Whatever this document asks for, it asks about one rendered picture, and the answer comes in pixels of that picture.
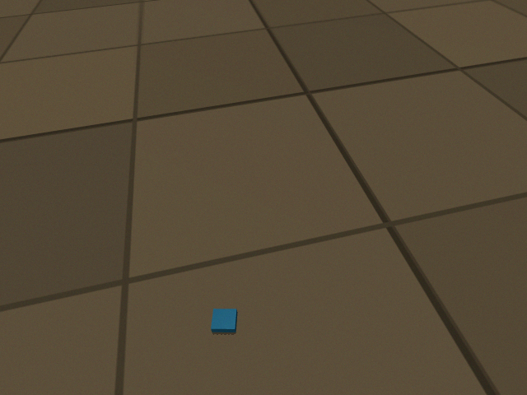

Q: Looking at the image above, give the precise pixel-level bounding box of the small box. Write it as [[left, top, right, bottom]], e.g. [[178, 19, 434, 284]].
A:
[[211, 309, 237, 332]]

